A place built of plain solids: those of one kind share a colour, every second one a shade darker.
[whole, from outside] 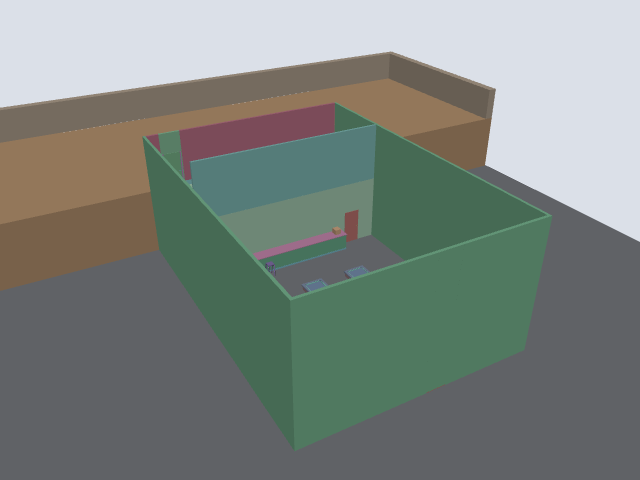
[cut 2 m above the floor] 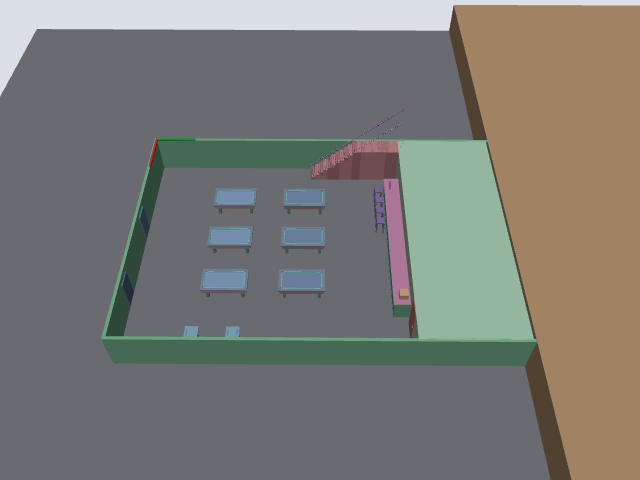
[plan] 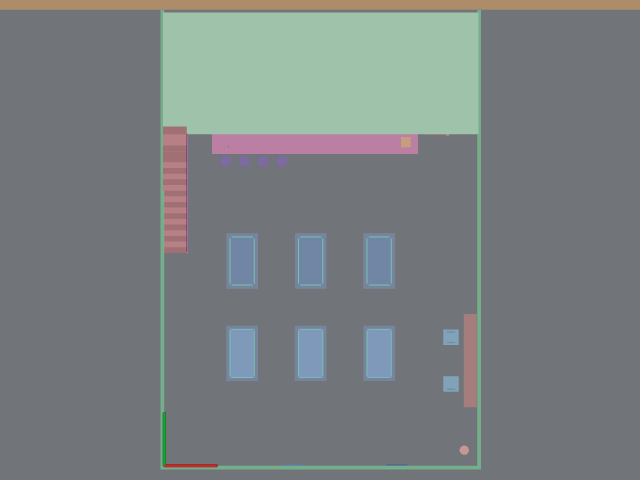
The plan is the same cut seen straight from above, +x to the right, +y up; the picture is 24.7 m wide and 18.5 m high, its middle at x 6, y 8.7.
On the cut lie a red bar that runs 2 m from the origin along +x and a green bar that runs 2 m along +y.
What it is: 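A billiard hall in the deep basement of an old town building, fitted out in the 1970s to 2010s; 12.1 x 17.4 m; the club room underground, without windows of its own, under a ceiling 2.68 m high; over the flight a stairwell up to the entrance level's ceiling, 7.24 m over the hall's floor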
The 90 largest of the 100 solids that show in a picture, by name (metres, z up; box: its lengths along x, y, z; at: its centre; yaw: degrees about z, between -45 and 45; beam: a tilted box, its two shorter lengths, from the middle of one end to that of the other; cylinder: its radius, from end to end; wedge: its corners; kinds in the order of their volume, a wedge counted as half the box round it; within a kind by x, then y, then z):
{
 "street_ground_1": {"box": [39.8, 12.65, 3.94], "at": [6.03, 23.89, 1.92]},
 "upper_1": {"box": [12.16, 4.69, 3.94], "at": [6.03, 15.12, 1.92]},
 "street_hedge_1": {"box": [39.8, 0.6, 2.2], "at": [6.03, 30.52, 4.99]},
 "street_hedge_2": {"box": [0.6, 12.65, 2.2], "at": [25.63, 23.89, 4.99]},
 "wall_1": {"box": [0.15, 17.72, 7.29], "at": [-0.07, 8.71, 3.6]},
 "wall_2": {"box": [6.66, 0.15, 7.29], "at": [3.18, -0.07, 3.6]},
 "wall_3": {"box": [1.5, 0.15, 7.29], "at": [6.96, -0.07, 3.6]},
 "wall_4": {"box": [4.8, 0.15, 7.29], "at": [9.81, -0.07, 3.6]},
 "wall_5": {"box": [0.15, 17.72, 7.29], "at": [12.13, 8.71, 3.6]},
 "stair_step_1": {"box": [0.92, 0.44, 0.23], "at": [0.41, 8.42, 0.06]},
 "stair_step_2": {"box": [0.92, 0.44, 0.4], "at": [0.41, 8.64, 0.15]},
 "stair_step_3": {"box": [0.92, 0.44, 0.58], "at": [0.41, 8.86, 0.24]},
 "stair_step_4": {"box": [0.92, 0.44, 0.76], "at": [0.41, 9.07, 0.33]},
 "stair_step_5": {"box": [0.92, 0.44, 0.93], "at": [0.41, 9.29, 0.42]},
 "stair_step_6": {"box": [0.92, 0.44, 1.11], "at": [0.41, 9.51, 0.51]},
 "stair_step_7": {"box": [0.92, 0.44, 1.29], "at": [0.41, 9.73, 0.59]},
 "stair_step_8": {"box": [0.92, 0.44, 1.46], "at": [0.41, 9.95, 0.68]},
 "stair_step_9": {"box": [0.92, 0.44, 1.64], "at": [0.41, 10.16, 0.77]},
 "stair_step_10": {"box": [0.92, 0.44, 1.82], "at": [0.41, 10.38, 0.86]},
 "stair_step_11": {"box": [0.92, 0.44, 1.99], "at": [0.41, 10.6, 0.95]},
 "stair_step_12": {"box": [0.92, 0.44, 2.17], "at": [0.41, 10.82, 1.04]},
 "stair_step_13": {"box": [0.92, 0.44, 2.35], "at": [0.41, 11.04, 1.12]},
 "stair_step_14": {"box": [0.92, 0.44, 2.53], "at": [0.41, 11.25, 1.21]},
 "stair_step_15": {"box": [0.92, 0.44, 2.7], "at": [0.41, 11.47, 1.3]},
 "stair_step_16": {"box": [0.92, 0.44, 2.88], "at": [0.41, 11.69, 1.39]},
 "stair_step_17": {"box": [0.92, 0.44, 3.06], "at": [0.41, 11.91, 1.48]},
 "stair_step_18": {"box": [0.92, 0.44, 3.23], "at": [0.41, 12.13, 1.57]},
 "stair_step_19": {"box": [0.92, 0.44, 3.41], "at": [0.41, 12.34, 1.65]},
 "stair_step_20": {"box": [0.92, 0.44, 3.59], "at": [0.41, 12.56, 1.74]},
 "stair_step_21": {"box": [0.92, 0.52, 3.76], "at": [0.41, 12.82, 1.83]},
 "counter_1": {"box": [7.9, 0.7, 1.05], "at": [5.81, 12.42, 0.47]},
 "entrance_wall_1": {"box": [11.14, 0.15, 3.4], "at": [6.49, 12.86, 5.54]},
 "window_wall_1": {"box": [0.7, 0.15, 3.35], "at": [0.35, 17.5, 5.57]},
 "window_wall_2": {"box": [10.16, 0.15, 3.35], "at": [6.98, 17.5, 5.57]},
 "table_frame_1": {"box": [1.12, 2.04, 0.23], "at": [3.0, 4.33, 0.61]},
 "table_frame_2": {"box": [1.12, 2.04, 0.23], "at": [3.0, 7.89, 0.61]},
 "table_frame_3": {"box": [1.12, 2.04, 0.23], "at": [5.64, 4.33, 0.61]},
 "table_frame_4": {"box": [1.12, 2.04, 0.23], "at": [5.64, 7.89, 0.61]},
 "table_frame_5": {"box": [1.12, 2.04, 0.23], "at": [8.28, 4.33, 0.61]},
 "table_frame_6": {"box": [1.12, 2.04, 0.23], "at": [8.28, 7.89, 0.61]},
 "street_door_wall_1": {"box": [1.2, 0.15, 3.35], "at": [1.3, 17.5, 5.57]},
 "table_bed_1": {"box": [0.99, 1.91, 0.045], "at": [3.0, 4.33, 0.75]},
 "table_bed_2": {"box": [0.99, 1.91, 0.045], "at": [3.0, 7.89, 0.75]},
 "table_bed_3": {"box": [0.99, 1.91, 0.045], "at": [5.64, 4.33, 0.75]},
 "table_bed_4": {"box": [0.99, 1.91, 0.045], "at": [5.64, 7.89, 0.75]},
 "table_bed_5": {"box": [0.99, 1.91, 0.045], "at": [8.28, 4.33, 0.75]},
 "table_bed_6": {"box": [0.99, 1.91, 0.045], "at": [8.28, 7.89, 0.75]},
 "bench_upholstered_1": {"box": [0.5, 3.6, 0.25], "at": [11.79, 4.05, 0.33]},
 "table_rail_1": {"box": [0.12, 2.14, 0.09], "at": [2.45, 4.33, 0.77]},
 "table_rail_2": {"box": [0.12, 2.14, 0.09], "at": [2.45, 7.89, 0.77]},
 "table_rail_3": {"box": [0.97, 0.12, 0.09], "at": [3.0, 3.32, 0.77]},
 "table_rail_4": {"box": [0.97, 0.12, 0.09], "at": [3.0, 5.34, 0.77]},
 "table_rail_5": {"box": [0.97, 0.12, 0.09], "at": [3.0, 6.88, 0.77]},
 "table_rail_6": {"box": [0.97, 0.12, 0.09], "at": [3.0, 8.9, 0.77]},
 "table_rail_7": {"box": [0.12, 2.14, 0.09], "at": [3.55, 4.33, 0.77]},
 "table_rail_8": {"box": [0.12, 2.14, 0.09], "at": [3.55, 7.89, 0.77]},
 "table_rail_9": {"box": [0.12, 2.14, 0.09], "at": [5.09, 4.33, 0.77]},
 "table_rail_10": {"box": [0.12, 2.14, 0.09], "at": [5.09, 7.89, 0.77]},
 "table_rail_11": {"box": [0.97, 0.12, 0.09], "at": [5.64, 3.32, 0.77]},
 "table_rail_12": {"box": [0.97, 0.12, 0.09], "at": [5.64, 5.34, 0.77]},
 "table_rail_13": {"box": [0.97, 0.12, 0.09], "at": [5.64, 6.88, 0.77]},
 "table_rail_14": {"box": [0.97, 0.12, 0.09], "at": [5.64, 8.9, 0.77]},
 "table_rail_15": {"box": [0.12, 2.14, 0.09], "at": [6.19, 4.33, 0.77]},
 "table_rail_16": {"box": [0.12, 2.14, 0.09], "at": [6.19, 7.89, 0.77]},
 "table_rail_17": {"box": [0.12, 2.14, 0.09], "at": [7.73, 4.33, 0.77]},
 "table_rail_18": {"box": [0.12, 2.14, 0.09], "at": [7.73, 7.89, 0.77]},
 "table_rail_19": {"box": [0.97, 0.12, 0.09], "at": [8.28, 3.32, 0.77]},
 "table_rail_20": {"box": [0.97, 0.12, 0.09], "at": [8.28, 5.34, 0.77]},
 "table_rail_21": {"box": [0.97, 0.12, 0.09], "at": [8.28, 6.88, 0.77]},
 "table_rail_22": {"box": [0.97, 0.12, 0.09], "at": [8.28, 8.9, 0.77]},
 "table_rail_23": {"box": [0.12, 2.14, 0.09], "at": [8.83, 4.33, 0.77]},
 "table_rail_24": {"box": [0.12, 2.14, 0.09], "at": [8.83, 7.89, 0.77]},
 "counter_top_1": {"box": [7.94, 0.78, 0.04], "at": [5.81, 12.4, 1.02]},
 "cue_rack_1": {"box": [0.8, 0.07, 1.49], "at": [4.96, 0.04, 1.0]},
 "cue_rack_2": {"box": [0.8, 0.07, 1.49], "at": [8.96, 0.04, 1.0]},
 "street_door_leaf_1": {"box": [0.95, 0.04, 2.15], "at": [1.3, 17.4, 4.96]},
 "service_door_1": {"box": [0.95, 0.03, 2.1], "at": [10.54, 12.77, 1.0]},
 "meeting_table_1": {"box": [0.6, 0.6, 0.07], "at": [11.05, 3.15, 0.68]},
 "meeting_table_2": {"box": [0.6, 0.6, 0.07], "at": [11.05, 4.95, 0.68]},
 "till_1": {"box": [0.38, 0.4, 0.3], "at": [9.31, 12.47, 1.19]},
 "plant_pot_1": {"cylinder": 0.18, "from": [11.56, 0.6, 0.0], "to": [11.56, 0.6, 0.38]},
 "bar_stool_1": {"box": [0.38, 0.36, 0.06], "at": [2.36, 11.73, 0.73]},
 "bar_stool_2": {"box": [0.38, 0.36, 0.06], "at": [3.08, 11.73, 0.73]},
 "bar_stool_3": {"box": [0.38, 0.36, 0.06], "at": [3.8, 11.73, 0.73]},
 "bar_stool_4": {"box": [0.38, 0.36, 0.06], "at": [4.52, 11.73, 0.73]},
 "counter_kick_1": {"box": [7.9, 0.012, 0.15], "at": [5.81, 12.06, 0.03]},
 "stair_guard_rail_1": {"cylinder": 0.022, "from": [0.89, 8.2, 1.1], "to": [0.89, 12.78, 4.82]},
 "table_nose_1": {"box": [0.04, 1.73, 0.034], "at": [2.54, 4.33, 0.79]},
 "table_nose_2": {"box": [0.04, 1.73, 0.034], "at": [3.46, 4.33, 0.79]},
 "stair_guard_low_1": {"cylinder": 0.012, "from": [0.89, 8.2, 0.26], "to": [0.89, 12.78, 3.97]}
}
